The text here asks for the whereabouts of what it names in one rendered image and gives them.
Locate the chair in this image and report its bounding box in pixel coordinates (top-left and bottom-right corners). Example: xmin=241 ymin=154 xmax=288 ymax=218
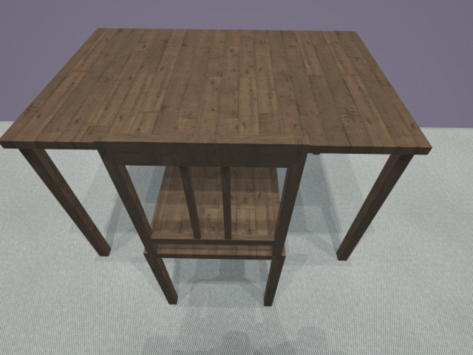
xmin=93 ymin=133 xmax=310 ymax=306

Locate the table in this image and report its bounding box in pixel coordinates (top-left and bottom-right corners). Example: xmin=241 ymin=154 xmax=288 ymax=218
xmin=0 ymin=28 xmax=432 ymax=261

